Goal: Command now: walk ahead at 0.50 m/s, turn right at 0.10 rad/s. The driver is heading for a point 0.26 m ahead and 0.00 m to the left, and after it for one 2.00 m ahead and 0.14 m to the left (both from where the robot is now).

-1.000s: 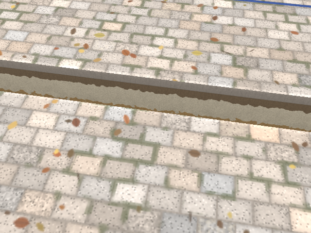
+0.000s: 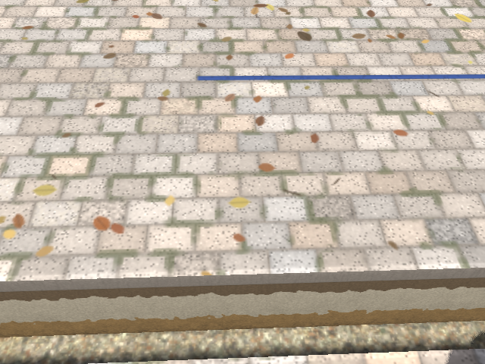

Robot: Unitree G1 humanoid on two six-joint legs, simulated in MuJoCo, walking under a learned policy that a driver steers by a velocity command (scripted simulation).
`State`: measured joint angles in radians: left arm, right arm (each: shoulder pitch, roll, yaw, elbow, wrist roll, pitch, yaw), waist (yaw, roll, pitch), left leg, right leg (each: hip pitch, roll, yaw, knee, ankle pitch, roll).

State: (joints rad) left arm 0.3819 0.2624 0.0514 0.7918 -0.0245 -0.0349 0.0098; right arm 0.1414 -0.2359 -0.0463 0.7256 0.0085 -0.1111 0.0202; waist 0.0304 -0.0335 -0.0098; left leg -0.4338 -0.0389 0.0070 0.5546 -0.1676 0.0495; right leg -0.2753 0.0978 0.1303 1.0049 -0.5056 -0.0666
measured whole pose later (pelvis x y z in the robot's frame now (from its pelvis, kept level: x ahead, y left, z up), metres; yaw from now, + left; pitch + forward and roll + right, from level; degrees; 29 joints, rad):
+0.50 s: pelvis +0.24 -0.06 +0.00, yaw +0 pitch +2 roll +1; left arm 0.12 0.25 0.04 0.64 0.01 -0.08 -0.04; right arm 0.38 -0.29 -0.05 0.89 0.00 -0.05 -0.01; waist -0.06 0.01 0.00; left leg -0.24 0.00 -0.05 0.91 -0.48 0.01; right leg -0.48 0.00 -0.01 0.62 -0.20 -0.03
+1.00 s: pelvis +0.44 -0.02 +0.00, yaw -1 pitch +2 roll +0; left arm 0.32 0.29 0.06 0.83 -0.02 -0.06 0.00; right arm 0.30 -0.27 -0.05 0.82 0.01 -0.10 0.03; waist -0.02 -0.01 -0.08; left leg -0.24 -0.01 0.08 0.61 -0.44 0.04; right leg -0.34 -0.01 0.05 0.96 -0.45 -0.11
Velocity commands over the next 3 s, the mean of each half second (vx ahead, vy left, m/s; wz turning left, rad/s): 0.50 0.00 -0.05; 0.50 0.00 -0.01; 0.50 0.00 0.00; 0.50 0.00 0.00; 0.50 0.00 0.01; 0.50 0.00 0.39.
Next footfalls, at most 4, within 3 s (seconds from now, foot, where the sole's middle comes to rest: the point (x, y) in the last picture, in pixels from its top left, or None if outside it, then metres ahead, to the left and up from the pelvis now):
0.44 right None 0.36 -0.16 -0.76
0.96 left None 0.42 0.07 -0.76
1.44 right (296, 220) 0.98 -0.14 -0.76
1.98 left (227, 168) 1.20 0.11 -0.76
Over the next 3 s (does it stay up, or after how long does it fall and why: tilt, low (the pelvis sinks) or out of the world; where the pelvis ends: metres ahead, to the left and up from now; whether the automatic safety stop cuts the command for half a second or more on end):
stays up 1.60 -0.01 0.01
